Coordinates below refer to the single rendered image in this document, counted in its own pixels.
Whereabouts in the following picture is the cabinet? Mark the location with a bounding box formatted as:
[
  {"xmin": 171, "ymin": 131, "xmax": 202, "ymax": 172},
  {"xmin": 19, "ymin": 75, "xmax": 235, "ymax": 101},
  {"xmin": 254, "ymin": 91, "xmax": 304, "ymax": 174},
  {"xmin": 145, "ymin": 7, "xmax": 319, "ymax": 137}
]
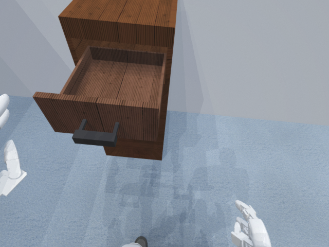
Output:
[{"xmin": 58, "ymin": 0, "xmax": 177, "ymax": 161}]

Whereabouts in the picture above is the handle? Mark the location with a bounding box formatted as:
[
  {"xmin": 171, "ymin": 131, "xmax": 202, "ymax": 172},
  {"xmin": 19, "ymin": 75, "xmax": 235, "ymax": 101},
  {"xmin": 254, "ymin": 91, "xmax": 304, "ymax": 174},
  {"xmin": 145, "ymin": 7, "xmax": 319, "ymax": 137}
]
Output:
[{"xmin": 72, "ymin": 119, "xmax": 119, "ymax": 147}]

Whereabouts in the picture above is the drawer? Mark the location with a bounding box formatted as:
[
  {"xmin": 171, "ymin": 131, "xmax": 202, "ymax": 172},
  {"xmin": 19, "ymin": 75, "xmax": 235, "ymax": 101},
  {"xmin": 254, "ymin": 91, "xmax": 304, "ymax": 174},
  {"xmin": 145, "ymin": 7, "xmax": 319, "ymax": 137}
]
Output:
[{"xmin": 33, "ymin": 46, "xmax": 167, "ymax": 142}]

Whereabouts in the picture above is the robot right hand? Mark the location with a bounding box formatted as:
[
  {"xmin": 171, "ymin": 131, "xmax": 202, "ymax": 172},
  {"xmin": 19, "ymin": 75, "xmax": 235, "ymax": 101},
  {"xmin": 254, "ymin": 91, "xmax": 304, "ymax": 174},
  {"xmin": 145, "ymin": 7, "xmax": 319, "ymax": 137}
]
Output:
[{"xmin": 231, "ymin": 200, "xmax": 271, "ymax": 247}]

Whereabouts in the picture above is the robot left hand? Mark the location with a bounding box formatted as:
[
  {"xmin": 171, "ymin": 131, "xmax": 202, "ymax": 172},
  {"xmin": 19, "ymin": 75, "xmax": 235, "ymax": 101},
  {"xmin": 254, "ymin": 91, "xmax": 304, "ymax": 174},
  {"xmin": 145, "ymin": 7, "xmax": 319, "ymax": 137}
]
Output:
[{"xmin": 0, "ymin": 94, "xmax": 27, "ymax": 197}]

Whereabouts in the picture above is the left robot foot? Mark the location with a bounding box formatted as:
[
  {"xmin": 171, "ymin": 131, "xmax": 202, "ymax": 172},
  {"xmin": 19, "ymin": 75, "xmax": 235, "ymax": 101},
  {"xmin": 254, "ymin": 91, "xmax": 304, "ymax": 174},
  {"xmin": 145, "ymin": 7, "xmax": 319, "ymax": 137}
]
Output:
[{"xmin": 135, "ymin": 236, "xmax": 148, "ymax": 247}]

